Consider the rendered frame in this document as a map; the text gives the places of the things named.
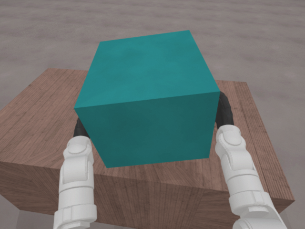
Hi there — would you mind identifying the robot left forearm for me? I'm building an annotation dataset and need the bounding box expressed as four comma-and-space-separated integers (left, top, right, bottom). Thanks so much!
53, 136, 97, 229

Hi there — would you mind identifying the carton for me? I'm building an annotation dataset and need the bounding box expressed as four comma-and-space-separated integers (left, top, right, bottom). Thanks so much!
74, 30, 220, 168

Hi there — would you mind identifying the right robot upper arm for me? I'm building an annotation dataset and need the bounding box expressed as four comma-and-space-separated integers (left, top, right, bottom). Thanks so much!
233, 218, 286, 229

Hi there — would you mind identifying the robot right hand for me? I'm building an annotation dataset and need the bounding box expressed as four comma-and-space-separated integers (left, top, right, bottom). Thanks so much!
215, 91, 234, 129

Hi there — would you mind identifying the robot right forearm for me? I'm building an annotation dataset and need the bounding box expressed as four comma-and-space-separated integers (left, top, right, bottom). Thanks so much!
215, 125, 287, 229

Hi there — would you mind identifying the robot left hand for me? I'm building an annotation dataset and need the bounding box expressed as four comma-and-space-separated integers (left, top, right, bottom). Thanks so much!
73, 118, 90, 139

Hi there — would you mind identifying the pedestal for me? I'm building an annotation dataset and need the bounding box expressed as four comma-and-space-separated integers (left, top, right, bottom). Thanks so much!
0, 68, 295, 229

